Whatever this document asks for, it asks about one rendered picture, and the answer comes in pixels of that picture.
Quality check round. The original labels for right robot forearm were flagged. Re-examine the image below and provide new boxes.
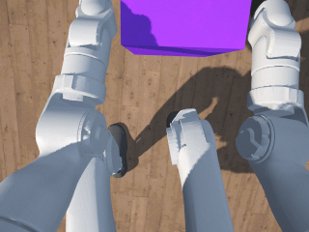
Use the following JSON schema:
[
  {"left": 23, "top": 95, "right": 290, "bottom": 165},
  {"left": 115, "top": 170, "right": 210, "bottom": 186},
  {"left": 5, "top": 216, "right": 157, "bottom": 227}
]
[{"left": 246, "top": 0, "right": 309, "bottom": 129}]

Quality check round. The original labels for left robot forearm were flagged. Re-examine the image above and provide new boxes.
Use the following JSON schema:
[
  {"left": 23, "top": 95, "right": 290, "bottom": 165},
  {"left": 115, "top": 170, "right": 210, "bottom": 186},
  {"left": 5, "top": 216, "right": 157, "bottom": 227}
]
[{"left": 36, "top": 0, "right": 118, "bottom": 142}]

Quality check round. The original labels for right robot foot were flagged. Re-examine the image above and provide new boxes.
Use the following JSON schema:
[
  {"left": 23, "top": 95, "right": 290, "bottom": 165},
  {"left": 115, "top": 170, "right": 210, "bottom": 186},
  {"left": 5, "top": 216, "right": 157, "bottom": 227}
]
[{"left": 166, "top": 111, "right": 180, "bottom": 128}]

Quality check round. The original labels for robot foot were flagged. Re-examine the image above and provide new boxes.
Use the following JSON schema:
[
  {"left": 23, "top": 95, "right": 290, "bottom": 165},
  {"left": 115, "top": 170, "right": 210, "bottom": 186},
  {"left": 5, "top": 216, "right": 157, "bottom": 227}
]
[
  {"left": 166, "top": 111, "right": 180, "bottom": 128},
  {"left": 107, "top": 124, "right": 127, "bottom": 178}
]

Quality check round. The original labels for carton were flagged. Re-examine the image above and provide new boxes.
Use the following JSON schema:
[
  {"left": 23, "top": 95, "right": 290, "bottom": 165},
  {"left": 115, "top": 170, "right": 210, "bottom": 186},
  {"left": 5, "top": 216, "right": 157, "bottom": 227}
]
[{"left": 120, "top": 0, "right": 252, "bottom": 57}]

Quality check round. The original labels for robot right upper arm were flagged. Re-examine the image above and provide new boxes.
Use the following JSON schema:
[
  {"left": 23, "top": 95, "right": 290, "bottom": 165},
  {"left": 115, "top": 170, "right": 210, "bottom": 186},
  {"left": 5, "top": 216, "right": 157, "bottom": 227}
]
[{"left": 235, "top": 114, "right": 309, "bottom": 232}]

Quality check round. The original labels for left robot foot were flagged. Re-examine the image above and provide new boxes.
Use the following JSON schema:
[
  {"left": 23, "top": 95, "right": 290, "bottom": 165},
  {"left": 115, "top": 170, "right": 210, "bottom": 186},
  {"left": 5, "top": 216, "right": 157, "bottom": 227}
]
[{"left": 107, "top": 124, "right": 127, "bottom": 178}]

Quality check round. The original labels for right robot hand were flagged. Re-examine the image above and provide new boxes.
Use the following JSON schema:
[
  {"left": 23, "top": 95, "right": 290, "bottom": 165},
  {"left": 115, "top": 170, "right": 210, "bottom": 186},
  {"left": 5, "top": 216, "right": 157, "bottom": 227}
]
[{"left": 250, "top": 0, "right": 266, "bottom": 18}]

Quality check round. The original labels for robot left upper arm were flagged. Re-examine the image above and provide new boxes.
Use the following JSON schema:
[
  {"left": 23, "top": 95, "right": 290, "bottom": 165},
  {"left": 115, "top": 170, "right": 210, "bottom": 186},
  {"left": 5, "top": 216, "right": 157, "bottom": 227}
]
[{"left": 0, "top": 105, "right": 109, "bottom": 232}]

